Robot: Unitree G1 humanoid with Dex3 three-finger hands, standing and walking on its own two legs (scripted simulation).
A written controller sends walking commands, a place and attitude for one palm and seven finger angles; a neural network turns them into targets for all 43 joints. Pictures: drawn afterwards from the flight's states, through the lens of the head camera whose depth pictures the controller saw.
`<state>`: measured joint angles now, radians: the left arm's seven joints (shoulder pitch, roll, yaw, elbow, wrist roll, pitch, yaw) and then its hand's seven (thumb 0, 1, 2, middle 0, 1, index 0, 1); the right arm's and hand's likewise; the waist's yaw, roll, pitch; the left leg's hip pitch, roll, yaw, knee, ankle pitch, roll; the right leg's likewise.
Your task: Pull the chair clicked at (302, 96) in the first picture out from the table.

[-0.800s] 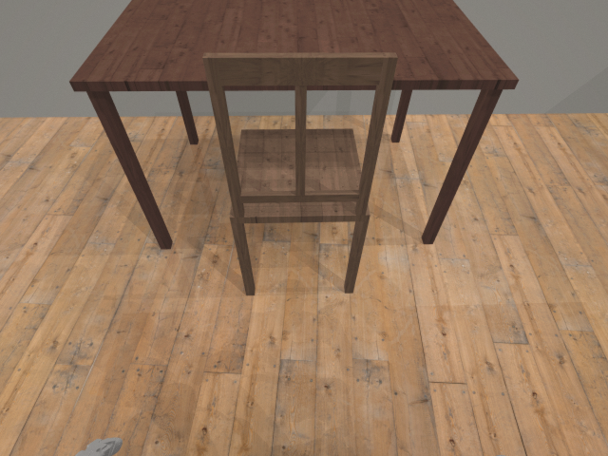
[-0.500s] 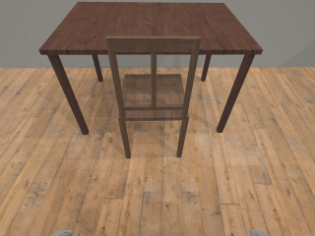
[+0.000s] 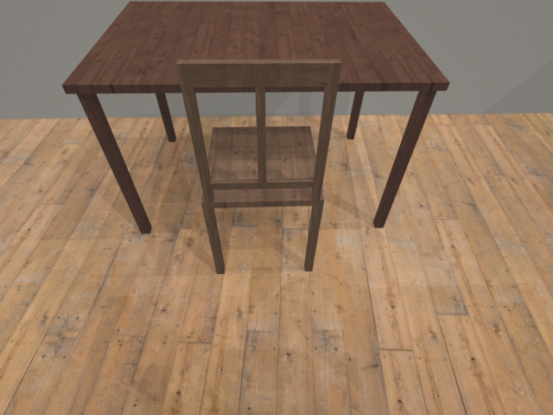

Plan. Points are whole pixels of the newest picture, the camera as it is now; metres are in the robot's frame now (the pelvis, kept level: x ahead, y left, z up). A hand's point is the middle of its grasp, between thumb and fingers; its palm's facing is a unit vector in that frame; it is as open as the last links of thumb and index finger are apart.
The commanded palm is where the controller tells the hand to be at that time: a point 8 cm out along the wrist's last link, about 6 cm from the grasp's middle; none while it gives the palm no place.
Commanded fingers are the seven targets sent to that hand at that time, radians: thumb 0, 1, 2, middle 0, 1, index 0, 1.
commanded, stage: stand and wait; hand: left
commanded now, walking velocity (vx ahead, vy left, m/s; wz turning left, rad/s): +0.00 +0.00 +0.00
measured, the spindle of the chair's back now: (261, 138) +0.82 +0.09 -0.09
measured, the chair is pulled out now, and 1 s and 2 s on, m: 0.00 0.00 0.00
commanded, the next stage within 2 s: look at it before walking up in 0.10 s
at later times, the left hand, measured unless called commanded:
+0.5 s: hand out of the picture +0.06 +0.24 -0.16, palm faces -0.02 -0.95 -0.31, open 7.3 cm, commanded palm none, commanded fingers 0.00 0.90 0.90 -0.20 -0.30 -0.20 -0.30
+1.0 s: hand out of the picture +0.05 +0.24 -0.16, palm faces +0.01 -0.95 -0.30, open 7.3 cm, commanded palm none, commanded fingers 0.00 0.90 0.90 -0.20 -0.30 -0.20 -0.30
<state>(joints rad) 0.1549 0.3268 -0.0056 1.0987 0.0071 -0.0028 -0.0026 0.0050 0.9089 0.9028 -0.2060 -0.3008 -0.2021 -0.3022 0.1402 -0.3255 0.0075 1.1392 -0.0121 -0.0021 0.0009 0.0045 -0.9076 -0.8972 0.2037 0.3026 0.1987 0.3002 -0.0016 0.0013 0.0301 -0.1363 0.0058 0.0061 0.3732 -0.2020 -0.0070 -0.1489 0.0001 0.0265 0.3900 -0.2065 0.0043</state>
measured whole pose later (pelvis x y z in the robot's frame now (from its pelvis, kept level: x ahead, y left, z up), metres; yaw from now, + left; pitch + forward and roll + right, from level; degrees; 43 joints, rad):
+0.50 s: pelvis -0.01 +0.00 +0.00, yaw +0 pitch -2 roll +0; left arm 0.15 0.33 0.00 1.11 0.01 0.00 0.00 0.00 0.91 0.90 -0.21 -0.30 -0.20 -0.30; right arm 0.13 -0.32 0.00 1.14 -0.01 -0.01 0.00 0.00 -0.91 -0.90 0.20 0.30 0.20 0.30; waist 0.00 -0.01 0.03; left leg -0.15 0.00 0.01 0.36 -0.18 0.00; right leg -0.16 0.00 0.03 0.37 -0.18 0.01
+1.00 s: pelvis +0.00 +0.00 +0.00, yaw +1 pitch -2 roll +0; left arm 0.18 0.30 0.00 1.11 0.02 0.00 0.00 0.00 0.91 0.90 -0.20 -0.30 -0.20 -0.30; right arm 0.16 -0.30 0.01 1.14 -0.02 0.00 0.00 0.00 -0.91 -0.90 0.20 0.30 0.20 0.30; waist 0.01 0.00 0.00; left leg -0.16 0.01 0.00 0.43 -0.25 0.00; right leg -0.15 0.00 0.02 0.40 -0.22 0.01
